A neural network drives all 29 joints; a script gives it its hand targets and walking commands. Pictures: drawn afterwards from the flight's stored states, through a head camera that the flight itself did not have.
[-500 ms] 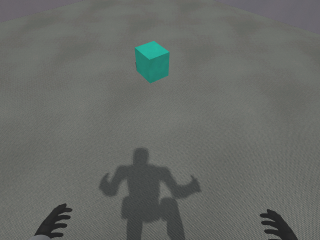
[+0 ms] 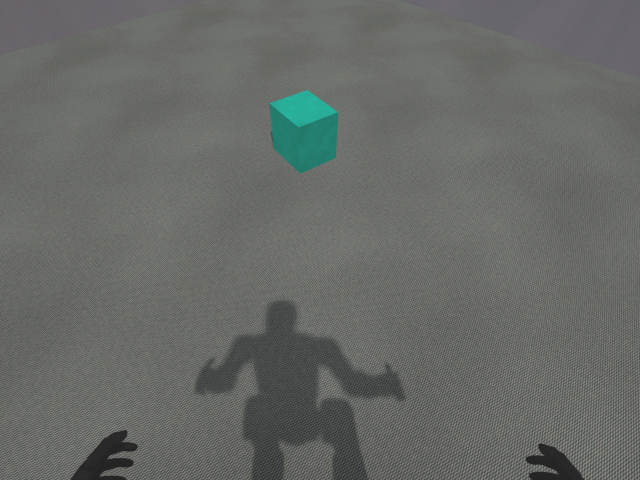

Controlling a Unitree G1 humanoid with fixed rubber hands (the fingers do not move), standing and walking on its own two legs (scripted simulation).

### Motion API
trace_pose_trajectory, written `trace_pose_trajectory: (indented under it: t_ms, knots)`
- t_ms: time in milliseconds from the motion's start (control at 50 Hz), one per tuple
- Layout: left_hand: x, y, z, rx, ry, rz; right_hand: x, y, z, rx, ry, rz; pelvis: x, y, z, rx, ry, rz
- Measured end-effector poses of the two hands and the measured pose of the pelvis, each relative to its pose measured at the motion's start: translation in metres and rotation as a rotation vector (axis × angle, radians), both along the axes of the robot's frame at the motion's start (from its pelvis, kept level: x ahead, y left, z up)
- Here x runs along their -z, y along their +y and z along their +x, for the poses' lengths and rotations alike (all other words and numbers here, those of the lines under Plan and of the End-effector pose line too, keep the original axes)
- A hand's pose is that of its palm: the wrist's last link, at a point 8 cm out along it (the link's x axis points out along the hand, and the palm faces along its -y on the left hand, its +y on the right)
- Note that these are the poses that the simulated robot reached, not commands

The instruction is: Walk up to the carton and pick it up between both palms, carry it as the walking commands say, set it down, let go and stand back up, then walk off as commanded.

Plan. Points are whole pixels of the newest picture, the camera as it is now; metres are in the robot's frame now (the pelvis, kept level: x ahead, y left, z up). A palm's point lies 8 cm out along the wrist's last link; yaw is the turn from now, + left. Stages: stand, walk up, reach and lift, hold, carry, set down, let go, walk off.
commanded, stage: stand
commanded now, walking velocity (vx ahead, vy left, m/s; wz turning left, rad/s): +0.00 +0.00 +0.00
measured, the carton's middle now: (303, 131) +1.74 +0.15 -0.64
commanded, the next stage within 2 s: walk up in 1.02 s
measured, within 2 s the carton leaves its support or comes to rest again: neither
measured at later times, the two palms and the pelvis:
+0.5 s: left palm out of the picture +0.10 +0.31 -0.10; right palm out of the picture +0.10 -0.31 -0.10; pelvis +0.00 +0.00 +0.01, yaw +0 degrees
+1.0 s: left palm out of the picture +0.10 +0.31 -0.10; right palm out of the picture +0.11 -0.31 -0.10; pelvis +0.01 +0.00 +0.01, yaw +0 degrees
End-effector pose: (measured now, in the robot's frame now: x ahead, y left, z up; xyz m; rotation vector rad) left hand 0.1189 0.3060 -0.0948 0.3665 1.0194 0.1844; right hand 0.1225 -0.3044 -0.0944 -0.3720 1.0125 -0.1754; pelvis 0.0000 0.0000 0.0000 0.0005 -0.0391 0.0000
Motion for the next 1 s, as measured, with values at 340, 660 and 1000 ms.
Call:
trace_pose_trajectory:
  t_ms: [340,660,1000]
  knots:
    - [0.003,0.005,-0.019,-0.030,0.071,0.007,0.003,-0.006,-0.019,0.033,0.071,-0.007,-0.004,0.000,-0.002,0.001,-0.002,0.000]
    - [0.003,0.006,-0.020,-0.038,0.090,0.010,0.003,-0.008,-0.021,0.044,0.090,-0.010,-0.006,0.000,0.001,0.002,0.001,0.000]
    - [0.002,0.006,-0.014,-0.042,0.092,0.013,0.003,-0.009,-0.016,0.048,0.094,-0.013,-0.006,-0.001,0.006,0.002,0.004,0.000]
